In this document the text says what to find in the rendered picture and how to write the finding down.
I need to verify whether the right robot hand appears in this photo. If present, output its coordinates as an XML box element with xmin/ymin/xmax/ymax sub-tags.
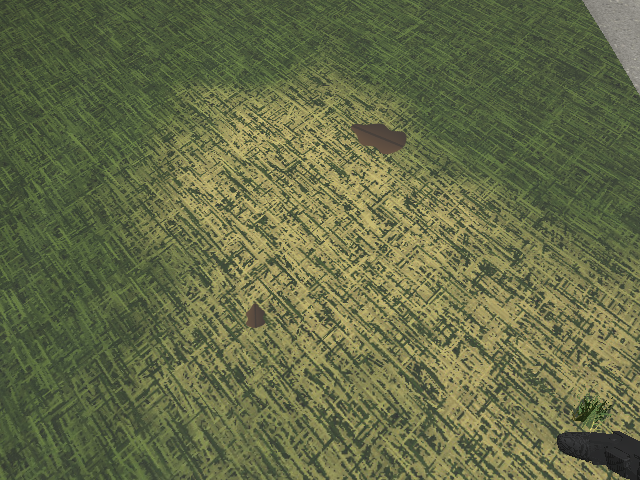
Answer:
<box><xmin>557</xmin><ymin>431</ymin><xmax>640</xmax><ymax>480</ymax></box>

